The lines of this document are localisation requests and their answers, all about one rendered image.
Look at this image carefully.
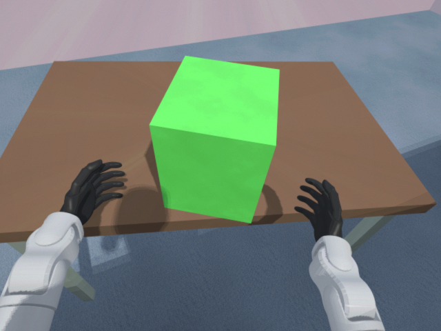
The robot left hand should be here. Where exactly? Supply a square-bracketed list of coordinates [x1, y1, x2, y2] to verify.
[59, 159, 125, 225]

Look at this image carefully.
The left robot forearm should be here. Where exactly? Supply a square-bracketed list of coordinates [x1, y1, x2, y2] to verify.
[0, 212, 84, 331]

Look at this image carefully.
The right robot forearm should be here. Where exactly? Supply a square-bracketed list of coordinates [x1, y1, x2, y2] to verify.
[309, 235, 385, 331]

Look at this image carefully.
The table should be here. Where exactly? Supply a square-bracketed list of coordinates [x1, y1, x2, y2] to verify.
[0, 61, 437, 301]

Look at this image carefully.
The robot right hand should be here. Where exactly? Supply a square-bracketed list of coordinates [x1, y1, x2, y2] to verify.
[294, 178, 343, 242]

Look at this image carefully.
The carton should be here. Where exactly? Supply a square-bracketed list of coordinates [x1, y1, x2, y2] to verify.
[150, 56, 280, 223]

